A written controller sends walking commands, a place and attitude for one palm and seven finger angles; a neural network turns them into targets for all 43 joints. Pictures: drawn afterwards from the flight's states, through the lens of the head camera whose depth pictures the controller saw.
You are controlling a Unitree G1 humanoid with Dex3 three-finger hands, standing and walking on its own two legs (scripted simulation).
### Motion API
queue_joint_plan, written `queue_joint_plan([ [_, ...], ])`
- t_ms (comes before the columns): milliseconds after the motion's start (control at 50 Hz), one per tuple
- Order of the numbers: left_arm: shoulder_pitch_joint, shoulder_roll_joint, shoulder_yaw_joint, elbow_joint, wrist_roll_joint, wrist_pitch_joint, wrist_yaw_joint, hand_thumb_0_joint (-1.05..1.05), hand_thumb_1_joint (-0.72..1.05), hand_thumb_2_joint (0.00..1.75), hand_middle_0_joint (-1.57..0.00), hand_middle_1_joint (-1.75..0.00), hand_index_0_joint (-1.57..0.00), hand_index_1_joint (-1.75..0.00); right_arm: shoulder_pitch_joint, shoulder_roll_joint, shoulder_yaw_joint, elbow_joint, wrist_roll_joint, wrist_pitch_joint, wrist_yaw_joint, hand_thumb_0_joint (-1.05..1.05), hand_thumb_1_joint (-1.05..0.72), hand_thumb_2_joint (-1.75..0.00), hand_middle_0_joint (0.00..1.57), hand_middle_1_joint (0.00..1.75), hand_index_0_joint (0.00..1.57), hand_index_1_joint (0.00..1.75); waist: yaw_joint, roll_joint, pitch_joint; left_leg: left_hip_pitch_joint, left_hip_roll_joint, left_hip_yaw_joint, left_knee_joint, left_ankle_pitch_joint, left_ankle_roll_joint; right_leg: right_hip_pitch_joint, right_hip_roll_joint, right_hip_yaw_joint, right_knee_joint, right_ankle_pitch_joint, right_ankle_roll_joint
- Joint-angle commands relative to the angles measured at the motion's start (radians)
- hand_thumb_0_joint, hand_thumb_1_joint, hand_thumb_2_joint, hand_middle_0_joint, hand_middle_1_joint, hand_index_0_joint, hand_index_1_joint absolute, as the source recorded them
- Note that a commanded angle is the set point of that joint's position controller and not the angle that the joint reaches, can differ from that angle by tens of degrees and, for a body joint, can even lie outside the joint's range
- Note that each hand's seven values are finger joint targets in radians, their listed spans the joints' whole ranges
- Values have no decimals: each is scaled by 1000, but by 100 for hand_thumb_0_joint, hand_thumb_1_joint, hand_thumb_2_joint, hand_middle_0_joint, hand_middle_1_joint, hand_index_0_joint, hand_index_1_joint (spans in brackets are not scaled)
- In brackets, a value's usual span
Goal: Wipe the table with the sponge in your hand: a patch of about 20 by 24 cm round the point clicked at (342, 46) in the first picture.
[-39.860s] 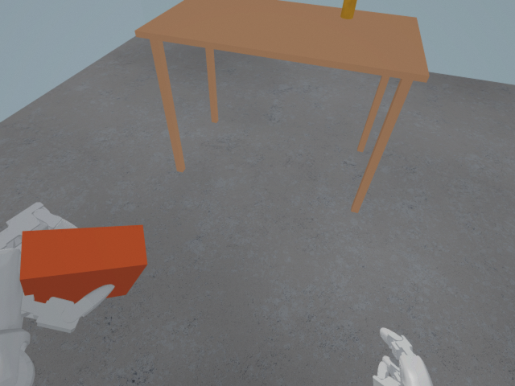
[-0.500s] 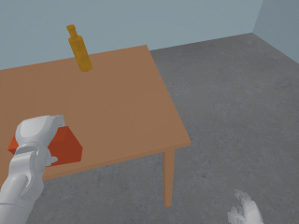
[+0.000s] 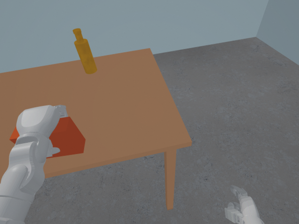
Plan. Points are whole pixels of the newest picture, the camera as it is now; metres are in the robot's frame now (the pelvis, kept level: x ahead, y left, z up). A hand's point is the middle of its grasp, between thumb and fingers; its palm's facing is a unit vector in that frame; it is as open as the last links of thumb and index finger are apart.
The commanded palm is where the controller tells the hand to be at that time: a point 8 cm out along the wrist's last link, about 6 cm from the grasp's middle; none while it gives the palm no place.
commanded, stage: lift the sponge slowly off the table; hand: left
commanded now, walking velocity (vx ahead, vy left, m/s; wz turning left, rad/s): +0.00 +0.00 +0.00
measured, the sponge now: (54, 142) +0.28 +0.32 +0.08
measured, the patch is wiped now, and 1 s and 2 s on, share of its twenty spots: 0.95 0.95 0.95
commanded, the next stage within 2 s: bring the sponge back beside the body in 1.26 s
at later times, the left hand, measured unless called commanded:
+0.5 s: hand (45, 124) +0.29 +0.32 +0.14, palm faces +0.01 +0.02 -1.00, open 9.2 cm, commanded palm +0.26 +0.32 +0.21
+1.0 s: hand (36, 117) +0.28 +0.32 +0.18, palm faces +0.06 +0.01 -1.00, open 9.2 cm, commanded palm +0.25 +0.32 +0.25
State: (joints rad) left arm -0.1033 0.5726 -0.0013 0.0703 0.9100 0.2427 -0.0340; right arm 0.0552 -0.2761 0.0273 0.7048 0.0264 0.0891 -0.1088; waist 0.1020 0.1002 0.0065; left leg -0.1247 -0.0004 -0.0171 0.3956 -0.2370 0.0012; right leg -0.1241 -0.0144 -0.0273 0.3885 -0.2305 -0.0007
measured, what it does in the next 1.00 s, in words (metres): stands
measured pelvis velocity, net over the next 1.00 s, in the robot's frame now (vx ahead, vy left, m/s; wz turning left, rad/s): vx -0.01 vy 0.00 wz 0.01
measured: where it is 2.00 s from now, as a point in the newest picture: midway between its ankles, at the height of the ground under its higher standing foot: outside the picture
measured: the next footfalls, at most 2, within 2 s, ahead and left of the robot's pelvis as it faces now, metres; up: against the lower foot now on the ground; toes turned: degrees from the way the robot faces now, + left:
none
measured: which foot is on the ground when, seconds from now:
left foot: down 0.00-1.00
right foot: down 0.00-1.00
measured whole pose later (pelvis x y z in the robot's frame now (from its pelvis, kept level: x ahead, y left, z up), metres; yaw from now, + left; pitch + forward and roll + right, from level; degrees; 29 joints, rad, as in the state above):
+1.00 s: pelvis -0.01 +0.00 +0.00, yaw +1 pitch -3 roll +0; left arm -0.24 0.67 0.01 0.02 0.86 0.33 -0.20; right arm 0.04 -0.30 0.05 0.67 0.04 0.09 -0.10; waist 0.11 0.11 0.01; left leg -0.13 0.00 -0.03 0.40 -0.22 0.00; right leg -0.13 -0.02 -0.04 0.39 -0.22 0.00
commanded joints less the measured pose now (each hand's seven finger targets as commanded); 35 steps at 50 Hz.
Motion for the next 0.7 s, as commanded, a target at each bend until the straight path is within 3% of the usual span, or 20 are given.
queue_joint_plan([
  [0, -318, 293, 156, -188, 23, 33, 22, 0, 10, 130, -120, -160, -120, -160, -174, -117, -30, -160, 2, -42, -1, 0, -90, -90, 20, 30, 20, 30, 8, -33, -222, 3, -47, 31, -47, 316, 30, 129, 52, -15, -24, 252, -53],
  [20, -330, 320, 178, -216, 25, 41, 18, 0, 10, 130, -120, -160, -120, -160, -200, -117, -22, -175, 7, -42, 2, 0, -90, -90, 20, 30, 20, 30, 14, -19, -231, 5, -44, 25, -48, 311, 29, 130, 57, -4, -27, 237, -59],
  [40, -323, 280, 146, -210, 24, 40, 14, 0, 10, 130, -120, -160, -120, -160, -192, -109, -20, -170, 4, -46, 1, 0, -90, -90, 20, 30, 20, 30, 11, -44, -235, 8, -48, 29, -42, 325, 33, 135, 51, -14, -19, 248, -55],
  [100, -357, 331, 175, -207, 26, 37, 6, 0, 10, 130, -120, -160, -120, -160, -183, -117, -25, -164, 3, -39, -3, 0, -90, -90, 20, 30, 20, 30, 8, -34, -229, 12, -49, 30, -48, 302, 33, 132, 53, -9, -30, 236, -53],
  [140, -415, 292, 129, -192, 29, 34, -3, 0, 10, 130, -120, -160, -120, -160, -192, -109, -13, -164, 6, -50, -6, 0, -90, -90, 20, 30, 20, 30, -7, -25, -220, 11, -50, 34, -47, 276, 35, 110, 51, -10, -36, 198, -53],
  [160, -399, 335, 168, -169, 25, 27, -2, 0, 10, 130, -120, -160, -120, -160, -175, -114, -20, -154, 4, -50, -8, 0, -90, -90, 20, 30, 20, 30, -2, -31, -224, 12, -49, 31, -50, 269, 35, 119, 53, -9, -40, 195, -53],
  [220, -432, 379, 194, -198, 31, 19, -9, 0, 10, 130, -120, -160, -120, -160, -194, -117, -15, -170, 6, -48, -10, 0, -90, -90, 20, 30, 20, 30, 6, 5, -250, 18, -51, 26, -49, 270, 33, 131, 56, 5, -40, 200, -59],
  [240, -414, 336, 166, -171, 22, 16, -14, 0, 10, 130, -120, -160, -120, -160, -185, -106, -12, -165, 4, -54, -10, 0, -90, -90, 20, 30, 20, 30, 4, -11, -237, 9, -54, 33, -46, 267, 35, 131, 49, -6, -36, 196, -53],
  [280, -458, 350, 162, -171, 22, 5, -19, 0, 10, 130, -120, -160, -120, -160, -174, -115, -19, -156, 5, -50, -12, 0, -90, -90, 20, 30, 20, 30, -8, 12, -236, 15, -52, 32, -53, 258, 31, 119, 50, -8, -47, 192, -53],
  [320, -462, 352, 166, -174, 15, 10, -27, 0, 10, 130, -120, -160, -120, -160, -187, -113, -14, -173, 9, -57, -13, 0, -90, -90, 20, 30, 20, 30, -3, 19, -241, 19, -51, 26, -49, 250, 33, 114, 55, -1, -49, 180, -56],
  [340, -444, 329, 148, -138, 11, 8, -33, 0, 10, 130, -120, -160, -120, -160, -175, -110, -11, -163, 7, -59, -13, 0, -90, -90, 20, 30, 20, 30, -8, -20, -221, 6, -51, 28, -51, 248, 34, 110, 49, -11, -46, 175, -52],
  [420, -468, 384, 188, -158, 9, 9, -47, 0, 10, 130, -120, -160, -120, -160, -181, -120, -15, -176, 10, -56, -11, 0, -90, -90, 20, 30, 20, 30, 2, -2, -252, 13, -50, 23, -46, 260, 35, 125, 53, 1, -44, 200, -56],
  [440, -477, 347, 153, -142, 11, 6, -51, 0, 10, 130, -120, -160, -120, -160, -173, -114, -10, -167, 8, -58, -10, 0, -90, -90, 20, 30, 20, 30, -6, -21, -244, 6, -51, 29, -45, 270, 33, 124, 46, -10, -38, 205, -52],
  [500, -455, 376, 187, -184, 3, 1, -53, 0, 10, 130, -120, -160, -120, -160, -167, -119, -21, -175, 6, -54, -5, 0, -90, -90, 20, 30, 20, 30, 8, -18, -265, 17, -52, 23, -41, 307, 34, 146, 47, -10, -29, 251, -53],
  [520, -461, 376, 189, -203, -1, 7, -56, 0, 10, 130, -120, -160, -120, -160, -188, -118, -14, -190, 11, -56, -3, 0, -90, -90, 20, 30, 20, 30, 11, 12, -276, 20, -48, 19, -42, 307, 34, 144, 51, -1, -31, 246, -57],
  [540, -460, 361, 179, -196, 0, 4, -55, 0, 10, 130, -120, -160, -120, -160, -173, -113, -14, -178, 8, -58, -2, 0, -90, -90, 20, 30, 20, 30, 6, -20, -279, 17, -50, 25, -38, 306, 34, 147, 46, -9, -25, 241, -52],
  [620, -440, 399, 222, -238, -4, 19, -51, 0, 10, 130, -120, -160, -120, -160, -192, -117, -15, -195, 11, -52, 5, 0, -90, -90, 20, 30, 20, 30, 22, -12, -283, 12, -47, 17, -37, 325, 33, 157, 51, 3, -20, 264, -58],
  [640, -426, 362, 192, -221, -8, 25, -53, 0, 10, 130, -120, -160, -120, -160, -186, -109, -11, -191, 9, -56, 6, 0, -90, -90, 20, 30, 20, 30, 18, -30, -270, 4, -49, 25, -34, 323, 32, 154, 43, -7, -14, 259, -51],
  [660, -416, 399, 224, -210, -11, 30, -50, 0, 10, 130, -120, -160, -120, -160, -175, -116, -17, -177, 7, -51, 8, 0, -90, -90, 20, 30, 20, 30, 20, -23, -264, 4, -45, 23, -39, 330, 32, 157, 45, -5, -17, 268, -53],
  [680, -421, 394, 214, -222, -14, 38, -54, 0, 10, 130, -120, -160, -120, -160, -180, -118, -16, -185, 9, -47, 9, 0, -90, -90, 20, 30, 20, 30, 21, -21, -262, -1, -48, 22, -41, 325, 30, 159, 44, -6, -17, 271, -51],
])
